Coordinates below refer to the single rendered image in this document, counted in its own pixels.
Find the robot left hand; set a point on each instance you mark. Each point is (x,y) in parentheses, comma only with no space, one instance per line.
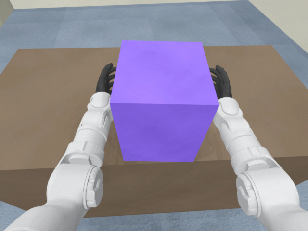
(103,84)

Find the carton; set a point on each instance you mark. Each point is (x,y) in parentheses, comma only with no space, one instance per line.
(163,100)

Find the robot left forearm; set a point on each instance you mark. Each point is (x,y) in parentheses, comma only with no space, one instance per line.
(88,145)

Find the pedestal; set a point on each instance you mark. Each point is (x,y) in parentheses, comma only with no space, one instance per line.
(44,94)

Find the robot left upper arm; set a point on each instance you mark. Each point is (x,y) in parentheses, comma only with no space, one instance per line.
(72,191)

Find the robot right upper arm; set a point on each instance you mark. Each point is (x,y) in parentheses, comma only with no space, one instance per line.
(270,196)

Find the robot right hand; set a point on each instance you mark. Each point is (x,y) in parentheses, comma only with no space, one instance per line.
(222,86)

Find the robot right forearm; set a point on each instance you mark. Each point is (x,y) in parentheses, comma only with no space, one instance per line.
(244,149)

